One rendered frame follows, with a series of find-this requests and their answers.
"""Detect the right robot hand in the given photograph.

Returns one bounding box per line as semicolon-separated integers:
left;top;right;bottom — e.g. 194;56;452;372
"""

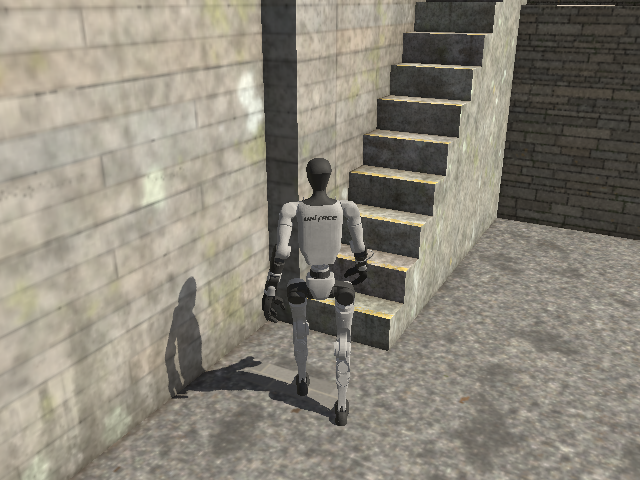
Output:
344;265;367;285

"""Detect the right robot shin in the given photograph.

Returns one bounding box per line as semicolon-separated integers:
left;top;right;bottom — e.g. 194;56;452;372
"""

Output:
336;342;351;412

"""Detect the robot right forearm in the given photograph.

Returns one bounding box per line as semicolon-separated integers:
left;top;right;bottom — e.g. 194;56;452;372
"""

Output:
354;239;368;271

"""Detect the robot left forearm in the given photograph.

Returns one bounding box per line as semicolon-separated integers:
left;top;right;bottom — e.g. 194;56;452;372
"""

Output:
264;244;285;296

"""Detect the left robot hand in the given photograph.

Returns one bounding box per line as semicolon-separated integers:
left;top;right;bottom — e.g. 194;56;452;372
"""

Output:
262;293;285;323

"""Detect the left robot upper arm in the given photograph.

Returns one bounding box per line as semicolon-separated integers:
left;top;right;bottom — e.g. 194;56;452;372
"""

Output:
275;201;299;259

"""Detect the right robot upper arm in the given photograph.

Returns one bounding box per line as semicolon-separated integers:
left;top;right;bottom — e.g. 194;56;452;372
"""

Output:
340;200;365;253

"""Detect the left robot shin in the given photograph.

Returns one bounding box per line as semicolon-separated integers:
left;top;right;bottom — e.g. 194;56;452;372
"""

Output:
293;322;308;383

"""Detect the robot shin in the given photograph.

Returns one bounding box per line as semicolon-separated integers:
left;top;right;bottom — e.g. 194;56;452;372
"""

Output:
336;342;351;412
293;322;308;383

